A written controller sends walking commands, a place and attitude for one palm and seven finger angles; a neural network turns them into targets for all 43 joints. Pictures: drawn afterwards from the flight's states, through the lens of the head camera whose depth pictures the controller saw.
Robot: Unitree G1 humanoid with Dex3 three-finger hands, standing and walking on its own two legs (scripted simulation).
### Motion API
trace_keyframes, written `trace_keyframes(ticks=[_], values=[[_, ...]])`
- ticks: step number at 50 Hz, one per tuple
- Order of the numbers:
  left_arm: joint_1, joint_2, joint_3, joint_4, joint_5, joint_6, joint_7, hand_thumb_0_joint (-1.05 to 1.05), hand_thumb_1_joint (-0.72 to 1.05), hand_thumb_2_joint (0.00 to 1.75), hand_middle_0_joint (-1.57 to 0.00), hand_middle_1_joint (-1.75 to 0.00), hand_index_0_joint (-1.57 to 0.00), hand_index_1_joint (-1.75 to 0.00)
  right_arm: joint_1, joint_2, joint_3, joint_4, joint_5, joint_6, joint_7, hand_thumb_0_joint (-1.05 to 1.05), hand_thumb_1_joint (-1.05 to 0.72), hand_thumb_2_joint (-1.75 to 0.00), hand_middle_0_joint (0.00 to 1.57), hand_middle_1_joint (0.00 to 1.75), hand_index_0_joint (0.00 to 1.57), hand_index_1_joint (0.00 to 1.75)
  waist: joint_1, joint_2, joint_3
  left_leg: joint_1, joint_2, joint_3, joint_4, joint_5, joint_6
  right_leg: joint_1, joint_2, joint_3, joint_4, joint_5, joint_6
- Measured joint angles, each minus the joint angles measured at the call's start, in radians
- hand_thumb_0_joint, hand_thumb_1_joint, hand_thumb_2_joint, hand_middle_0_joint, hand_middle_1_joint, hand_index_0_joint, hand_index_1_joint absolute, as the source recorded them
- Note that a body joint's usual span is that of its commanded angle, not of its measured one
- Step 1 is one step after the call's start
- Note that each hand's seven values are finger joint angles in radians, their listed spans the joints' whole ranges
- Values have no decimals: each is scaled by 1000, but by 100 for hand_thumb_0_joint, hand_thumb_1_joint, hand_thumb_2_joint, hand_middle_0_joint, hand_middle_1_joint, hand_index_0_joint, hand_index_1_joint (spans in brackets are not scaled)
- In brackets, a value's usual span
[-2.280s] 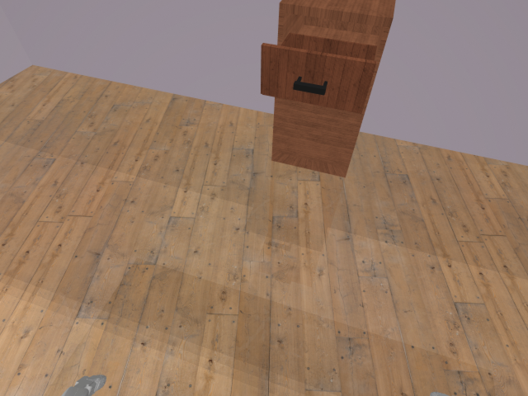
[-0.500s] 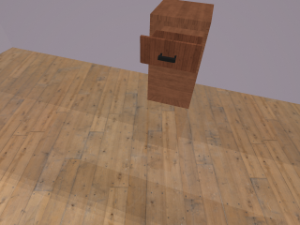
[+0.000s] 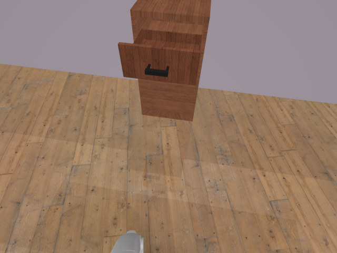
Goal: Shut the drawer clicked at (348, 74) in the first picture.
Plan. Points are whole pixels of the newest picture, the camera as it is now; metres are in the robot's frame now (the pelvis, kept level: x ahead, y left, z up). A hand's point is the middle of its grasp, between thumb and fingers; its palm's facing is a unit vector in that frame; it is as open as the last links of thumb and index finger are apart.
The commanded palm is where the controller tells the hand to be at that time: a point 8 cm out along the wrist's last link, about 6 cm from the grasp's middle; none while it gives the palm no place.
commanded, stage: walk to a spot facing it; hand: left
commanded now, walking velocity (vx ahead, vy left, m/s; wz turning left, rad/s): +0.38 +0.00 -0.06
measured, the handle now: (157, 69) +0.88 +0.11 -0.08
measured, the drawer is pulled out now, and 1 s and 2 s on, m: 0.30 0.30 0.30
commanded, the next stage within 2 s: take the last steps up to it in 0.44 s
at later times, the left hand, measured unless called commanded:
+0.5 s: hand (101, 193) +0.31 +0.24 -0.17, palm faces -0.09 -0.98 -0.16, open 7.4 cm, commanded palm none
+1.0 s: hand (128, 159) +0.44 +0.17 -0.17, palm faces -0.13 -0.97 -0.19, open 7.2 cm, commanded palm none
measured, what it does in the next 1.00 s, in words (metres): walks ahead: left foot, then right foot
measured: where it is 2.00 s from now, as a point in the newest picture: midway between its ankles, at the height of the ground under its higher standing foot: (175, 191)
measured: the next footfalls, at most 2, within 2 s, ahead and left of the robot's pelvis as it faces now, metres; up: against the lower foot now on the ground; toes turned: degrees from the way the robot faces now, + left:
left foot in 0.16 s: +0.24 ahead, +0.14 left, +0.00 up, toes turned +7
right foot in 0.72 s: +0.38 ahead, -0.10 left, +0.00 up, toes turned -21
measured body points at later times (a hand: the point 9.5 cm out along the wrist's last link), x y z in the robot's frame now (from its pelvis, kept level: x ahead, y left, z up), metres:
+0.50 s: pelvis +0.22 +0.06 +0.00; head +0.24 +0.08 +0.45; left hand +0.32 +0.29 -0.16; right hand +0.18 -0.18 -0.14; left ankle +0.20 +0.13 -0.74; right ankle +0.29 -0.09 -0.65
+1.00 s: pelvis +0.36 +0.00 +0.00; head +0.36 +0.01 +0.45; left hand +0.45 +0.23 -0.15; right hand +0.32 -0.22 -0.16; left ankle +0.40 +0.13 -0.69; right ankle +0.34 -0.08 -0.74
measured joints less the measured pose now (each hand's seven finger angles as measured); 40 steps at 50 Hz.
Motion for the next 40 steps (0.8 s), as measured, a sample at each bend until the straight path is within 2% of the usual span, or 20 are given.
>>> trace_keyframes(ticks=[4,7,8,9,11,12,13,15,19,23,28,32,34,36,37,38,40], values=[[15,-2,1,12,2,-2,5,0,90,90,-20,-30,-20,-30,-61,10,8,-29,5,-5,9,1,-91,-90,20,29,20,30,25,-1,14,26,-13,16,-187,32,19,82,-1,8,-39,-42,22],[28,8,8,20,2,-1,6,0,90,90,-20,-30,-20,-30,-89,19,16,-45,4,-20,9,1,-91,-90,20,29,20,30,39,-16,23,107,-50,35,-310,18,48,118,-19,17,10,-118,45],[37,10,12,24,1,1,6,0,90,90,-20,-30,-20,-30,-92,21,20,-53,0,-31,6,1,-91,-90,20,29,20,30,38,-19,24,148,-62,39,-348,25,65,100,-27,23,91,-162,47],[32,16,17,30,-3,9,4,0,90,90,-20,-30,-20,-30,-97,27,20,-57,-7,-43,1,1,-91,-90,20,29,20,30,30,-31,31,151,-71,48,-319,6,86,45,-42,21,239,-182,38],[3,32,24,32,-9,24,0,0,90,90,-20,-30,-20,-30,-89,38,26,-62,-7,-54,-8,1,-91,-90,20,29,20,30,25,-47,44,177,-79,73,-276,-58,102,-112,-42,55,621,-175,16],[-13,41,26,28,-10,29,-1,0,91,90,-20,-30,-20,-30,-75,42,28,-58,-4,-54,-13,1,-91,-89,20,29,20,30,24,-52,46,205,-82,84,-287,-76,103,-188,-45,57,767,-147,10],[-30,50,31,22,-9,32,-3,0,91,90,-20,-30,-20,-30,-59,46,29,-51,-4,-54,-17,0,-91,-89,20,29,20,30,24,-54,45,238,-84,94,-313,-79,95,-258,-53,51,869,-108,9],[-70,67,41,1,-3,38,-7,0,91,90,-20,-30,-20,-30,-19,54,28,-31,-1,-58,-29,0,-91,-89,20,29,20,30,22,-58,44,309,-92,113,-382,-74,95,-375,-75,36,956,-36,14],[-135,83,57,-58,5,58,-11,0,91,90,-20,-30,-19,-30,53,23,7,-4,7,-71,-53,-2,-96,-89,21,30,20,30,16,-60,28,423,-104,153,-504,-65,101,-546,-112,28,928,55,37],[-193,89,68,-102,9,81,-23,0,91,90,-20,-30,-19,-30,122,9,14,29,6,-60,-53,-1,-95,-89,20,29,20,30,11,-60,17,504,-109,185,-575,-77,94,-638,-137,19,852,147,59],[-258,81,62,-132,5,98,-37,0,91,90,-19,-30,-19,-30,173,16,26,47,2,-42,-50,0,-93,-90,20,29,20,30,-14,-43,42,571,-94,220,-592,-120,74,-612,-140,-26,617,182,67],[-297,69,48,-138,3,99,-36,0,91,90,-20,-30,-19,-30,196,27,29,53,-5,-31,-47,0,-92,-90,20,29,20,30,-51,-29,67,595,-74,250,-546,-185,49,-524,-115,-63,440,134,44],[-308,60,40,-140,6,91,-35,0,91,90,-20,-30,-19,-30,214,30,29,62,-5,-25,-44,1,-92,-90,20,29,20,30,-65,-17,69,597,-56,257,-496,-232,32,-456,-96,-80,363,108,27],[-307,56,31,-144,9,65,-34,0,91,90,-20,-30,-19,-30,240,37,31,76,0,-18,-39,1,-91,-90,20,29,20,30,-69,-9,59,561,-26,249,-367,-295,19,-372,-80,-94,276,129,-1],[-311,50,30,-143,7,49,-29,0,91,90,-20,-30,-20,-30,236,38,31,87,5,-8,-36,1,-91,-89,20,29,20,30,-65,0,63,509,-11,211,-231,-328,18,-376,-70,-99,301,108,-16],[-311,45,27,-141,1,40,-24,0,91,90,-20,-30,-20,-30,227,40,32,93,7,4,-34,1,-91,-89,20,29,20,30,-65,8,69,449,-13,147,-85,-352,22,-371,-64,-106,322,82,-24],[-301,33,22,-132,-6,33,-15,0,91,90,-20,-30,-20,-30,209,42,27,100,7,18,-30,1,-91,-89,20,29,20,30,-64,20,68,341,-22,55,132,-322,31,-331,-52,-122,303,60,-26]])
